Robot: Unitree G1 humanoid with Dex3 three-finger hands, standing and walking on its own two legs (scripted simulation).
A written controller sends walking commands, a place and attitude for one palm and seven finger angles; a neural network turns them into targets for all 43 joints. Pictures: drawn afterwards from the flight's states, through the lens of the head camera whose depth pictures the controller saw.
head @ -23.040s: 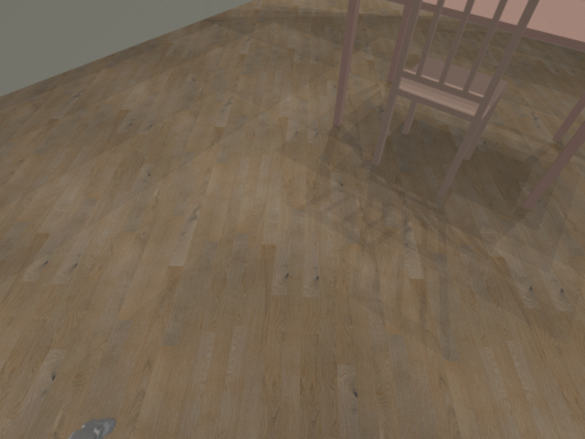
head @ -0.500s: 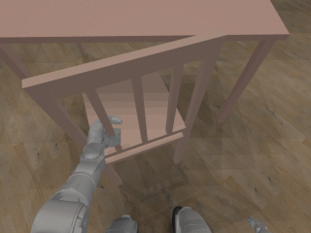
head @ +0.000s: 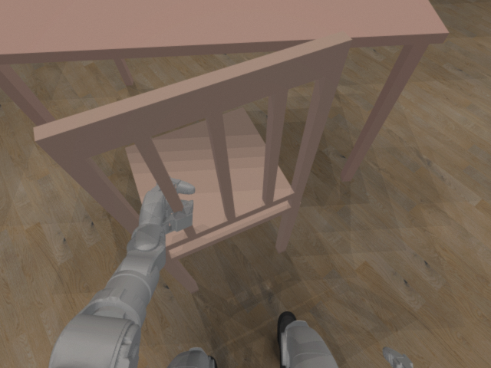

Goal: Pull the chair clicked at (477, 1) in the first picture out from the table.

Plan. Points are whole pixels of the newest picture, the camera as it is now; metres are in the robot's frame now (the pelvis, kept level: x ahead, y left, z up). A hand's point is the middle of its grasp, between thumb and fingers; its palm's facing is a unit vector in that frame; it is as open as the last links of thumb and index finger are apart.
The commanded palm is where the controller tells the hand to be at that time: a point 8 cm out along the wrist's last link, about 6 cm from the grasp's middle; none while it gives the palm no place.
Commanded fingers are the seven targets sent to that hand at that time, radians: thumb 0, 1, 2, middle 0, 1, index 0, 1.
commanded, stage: step backward, pulling the chair out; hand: left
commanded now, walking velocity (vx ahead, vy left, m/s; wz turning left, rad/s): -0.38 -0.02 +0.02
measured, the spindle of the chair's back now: (223, 177) +0.44 +0.04 -0.03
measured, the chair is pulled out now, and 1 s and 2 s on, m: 0.22 0.23 0.23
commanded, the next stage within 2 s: none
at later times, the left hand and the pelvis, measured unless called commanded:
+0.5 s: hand (185, 218) +0.37 +0.11 -0.06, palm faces -0.04 -0.98 -0.18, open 5.3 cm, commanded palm +0.38 +0.16 -0.05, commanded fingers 0.00 0.90 0.90 -0.50 -1.45 -0.50 -1.45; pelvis +0.01 +0.00 +0.00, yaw -1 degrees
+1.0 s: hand (185, 218) +0.37 +0.11 -0.06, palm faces -0.02 -0.98 -0.18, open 5.4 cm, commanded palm +0.37 +0.16 -0.06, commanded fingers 0.00 0.90 0.90 -0.50 -1.45 -0.50 -1.45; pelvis +0.00 +0.00 +0.00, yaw +0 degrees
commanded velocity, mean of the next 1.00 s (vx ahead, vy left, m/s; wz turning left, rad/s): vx -0.38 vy -0.03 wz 0.03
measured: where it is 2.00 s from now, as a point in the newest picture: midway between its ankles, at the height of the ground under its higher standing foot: outside the picture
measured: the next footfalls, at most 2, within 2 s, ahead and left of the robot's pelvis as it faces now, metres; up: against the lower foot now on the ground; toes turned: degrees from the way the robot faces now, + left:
none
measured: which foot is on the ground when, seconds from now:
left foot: down 0.00-1.00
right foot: down 0.00-1.00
